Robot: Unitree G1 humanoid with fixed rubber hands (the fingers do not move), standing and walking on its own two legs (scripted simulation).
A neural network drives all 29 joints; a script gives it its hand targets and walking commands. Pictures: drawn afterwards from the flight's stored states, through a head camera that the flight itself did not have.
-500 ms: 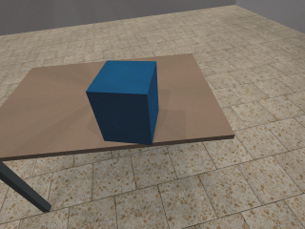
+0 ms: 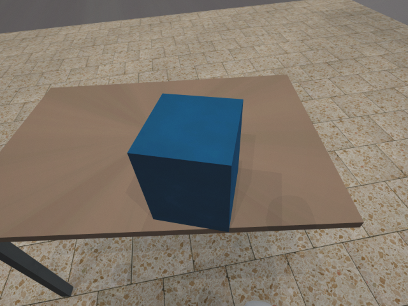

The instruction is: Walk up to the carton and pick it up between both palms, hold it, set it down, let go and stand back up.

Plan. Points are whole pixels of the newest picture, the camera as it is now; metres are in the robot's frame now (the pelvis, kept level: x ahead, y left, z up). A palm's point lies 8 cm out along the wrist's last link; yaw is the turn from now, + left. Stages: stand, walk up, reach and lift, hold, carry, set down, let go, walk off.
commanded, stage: walk up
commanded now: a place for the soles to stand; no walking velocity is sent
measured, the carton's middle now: (195, 162) +0.44 +0.02 +0.03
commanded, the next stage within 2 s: none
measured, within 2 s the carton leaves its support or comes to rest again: neither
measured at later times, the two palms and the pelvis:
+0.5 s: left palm out of the picture +0.07 +0.28 -0.10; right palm out of the picture +0.09 -0.31 -0.15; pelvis +0.02 -0.03 -0.01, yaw +3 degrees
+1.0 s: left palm out of the picture +0.04 +0.27 -0.10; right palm out of the picture +0.08 -0.30 -0.14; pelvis +0.00 -0.03 +0.00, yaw +5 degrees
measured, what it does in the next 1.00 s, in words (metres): steps on the spot: right foot, then left foot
